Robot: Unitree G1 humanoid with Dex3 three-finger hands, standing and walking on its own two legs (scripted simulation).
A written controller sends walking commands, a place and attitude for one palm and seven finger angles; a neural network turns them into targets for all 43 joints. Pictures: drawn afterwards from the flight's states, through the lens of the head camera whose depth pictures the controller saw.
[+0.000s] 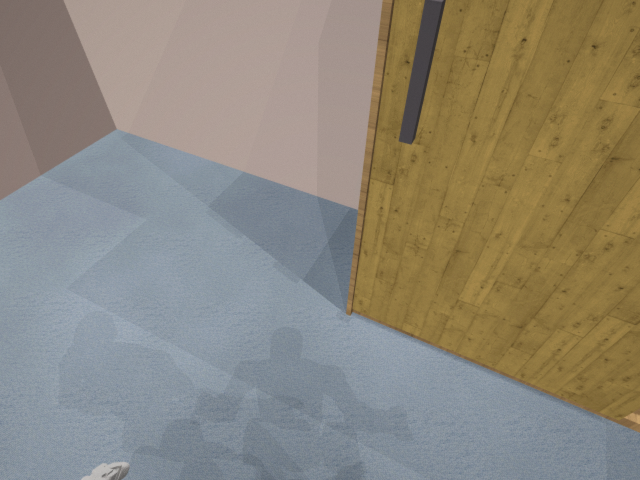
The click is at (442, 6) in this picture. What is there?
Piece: wardrobe's sliding door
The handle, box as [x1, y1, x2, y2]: [399, 0, 445, 144]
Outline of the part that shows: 445,0 425,0 399,141 410,144 415,136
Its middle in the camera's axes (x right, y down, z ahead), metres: +0.19 -0.31 +0.72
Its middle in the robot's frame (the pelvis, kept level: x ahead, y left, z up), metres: +0.77 -0.15 +0.17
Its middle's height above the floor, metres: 0.94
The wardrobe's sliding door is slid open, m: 0.00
